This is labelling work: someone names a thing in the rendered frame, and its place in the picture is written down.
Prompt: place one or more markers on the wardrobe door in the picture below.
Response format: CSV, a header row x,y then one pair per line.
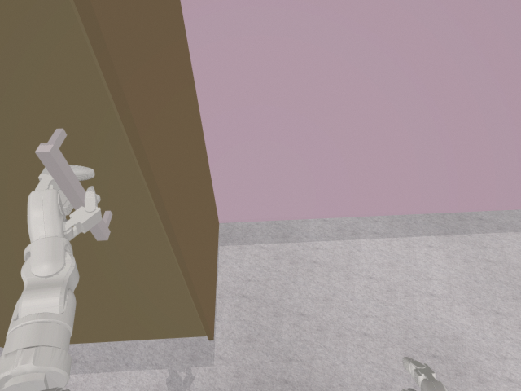
x,y
130,286

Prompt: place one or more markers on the left robot forearm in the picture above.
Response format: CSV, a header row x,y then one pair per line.
x,y
35,356

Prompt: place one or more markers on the left robot hand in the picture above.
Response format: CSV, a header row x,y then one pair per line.
x,y
48,207

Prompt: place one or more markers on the right robot hand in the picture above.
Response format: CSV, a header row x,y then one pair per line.
x,y
423,375

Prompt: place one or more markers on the handle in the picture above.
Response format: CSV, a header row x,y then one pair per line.
x,y
61,172

